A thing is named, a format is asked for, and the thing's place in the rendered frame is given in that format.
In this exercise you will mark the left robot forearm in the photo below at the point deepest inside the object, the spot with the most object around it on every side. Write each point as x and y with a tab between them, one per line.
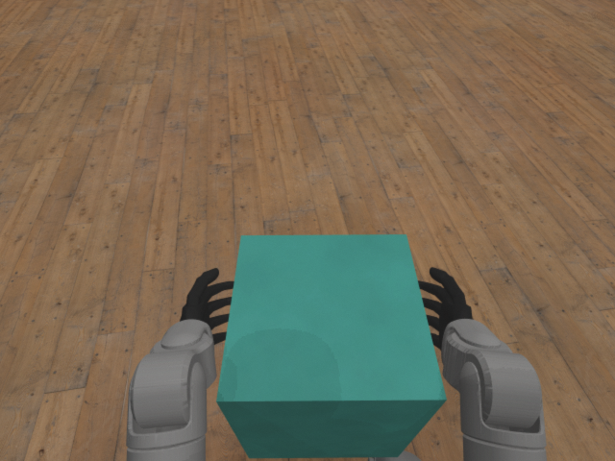
167	402

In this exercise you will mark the carton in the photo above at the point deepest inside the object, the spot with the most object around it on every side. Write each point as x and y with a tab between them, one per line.
328	351

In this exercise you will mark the right robot forearm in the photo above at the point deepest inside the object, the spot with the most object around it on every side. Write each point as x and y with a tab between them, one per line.
501	407

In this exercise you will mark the right robot hand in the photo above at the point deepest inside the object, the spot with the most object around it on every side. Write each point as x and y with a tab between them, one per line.
452	307

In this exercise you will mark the left robot hand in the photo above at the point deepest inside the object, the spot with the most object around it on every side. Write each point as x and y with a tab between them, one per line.
198	306

